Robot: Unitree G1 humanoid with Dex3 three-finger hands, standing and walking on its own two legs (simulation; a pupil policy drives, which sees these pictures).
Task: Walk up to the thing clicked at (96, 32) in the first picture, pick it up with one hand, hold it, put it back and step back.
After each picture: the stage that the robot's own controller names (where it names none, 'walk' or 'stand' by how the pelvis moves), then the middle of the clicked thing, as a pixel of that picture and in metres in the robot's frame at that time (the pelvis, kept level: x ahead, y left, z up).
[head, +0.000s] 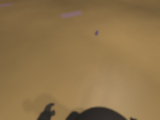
stand; (96, 33) +2.14 -0.11 -0.72
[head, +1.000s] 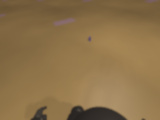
walk; (89, 38) +2.00 +0.18 -0.71
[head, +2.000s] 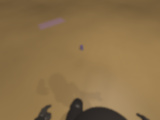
walk; (81, 47) +1.40 +0.30 -0.72
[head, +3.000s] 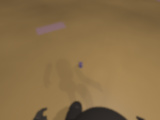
walk; (80, 65) +0.92 +0.23 -0.71
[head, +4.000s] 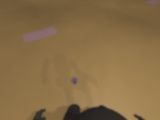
walk; (74, 80) +0.59 +0.23 -0.70
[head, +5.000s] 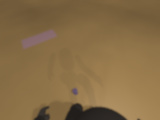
stand; (75, 91) +0.40 +0.23 -0.69
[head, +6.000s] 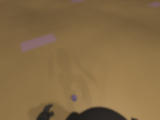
stand; (74, 98) +0.35 +0.20 -0.72
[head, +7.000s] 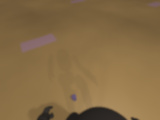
stand; (74, 97) +0.36 +0.21 -0.73
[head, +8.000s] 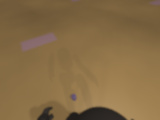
stand; (74, 97) +0.36 +0.21 -0.73
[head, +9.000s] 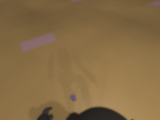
stand; (73, 98) +0.35 +0.21 -0.73
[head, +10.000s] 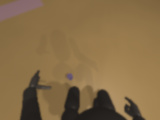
go down; (70, 76) +0.39 +0.21 -0.56
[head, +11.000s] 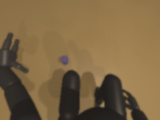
go down; (64, 60) +0.44 +0.24 -0.31
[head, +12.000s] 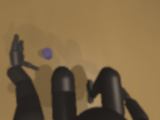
close in; (47, 54) +0.43 +0.27 -0.24
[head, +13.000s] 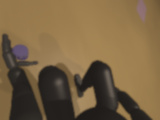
close; (21, 53) +0.42 +0.29 -0.22
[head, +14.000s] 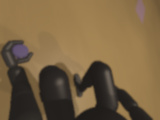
close; (21, 53) +0.41 +0.29 -0.22
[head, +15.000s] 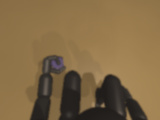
lift; (58, 65) +0.33 +0.25 -0.07
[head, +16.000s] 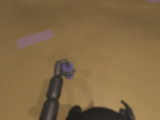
hold; (68, 71) +0.33 +0.17 +0.05
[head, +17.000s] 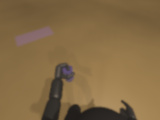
hold; (68, 73) +0.33 +0.17 +0.00
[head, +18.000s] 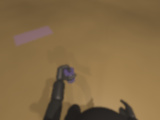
crouch; (70, 75) +0.32 +0.16 -0.02
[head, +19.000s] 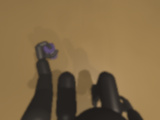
crouch; (51, 52) +0.45 +0.25 -0.10
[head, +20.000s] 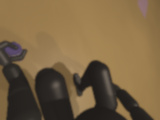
lower; (16, 52) +0.42 +0.30 -0.23
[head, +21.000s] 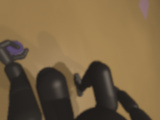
lower; (17, 51) +0.42 +0.30 -0.23
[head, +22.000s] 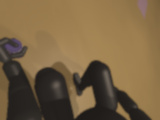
lower; (16, 49) +0.43 +0.30 -0.23
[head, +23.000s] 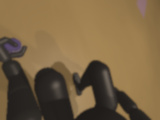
lower; (15, 49) +0.43 +0.30 -0.23
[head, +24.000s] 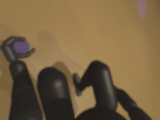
open; (21, 49) +0.43 +0.28 -0.23
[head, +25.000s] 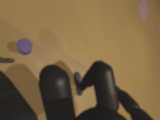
stand; (25, 47) +0.43 +0.28 -0.23
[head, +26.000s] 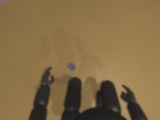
walk; (72, 66) +0.44 +0.20 -0.45
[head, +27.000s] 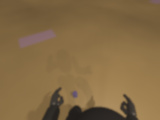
stand; (75, 94) +0.38 +0.18 -0.66
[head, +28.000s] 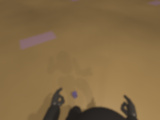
stand; (74, 94) +0.40 +0.19 -0.67
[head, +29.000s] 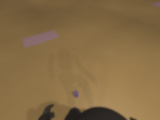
stand; (76, 94) +0.40 +0.18 -0.70
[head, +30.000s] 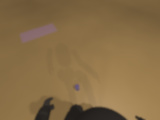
walk; (77, 87) +0.43 +0.16 -0.70
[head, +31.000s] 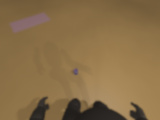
walk; (75, 71) +0.61 +0.18 -0.70
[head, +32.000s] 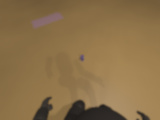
walk; (82, 58) +0.92 +0.21 -0.69
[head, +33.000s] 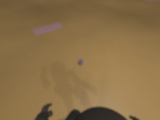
stand; (80, 62) +1.01 +0.21 -0.72
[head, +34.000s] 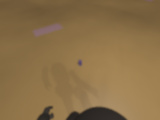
stand; (80, 62) +1.01 +0.21 -0.73
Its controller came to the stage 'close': yes
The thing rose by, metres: 0.72
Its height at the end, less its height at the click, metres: +0.00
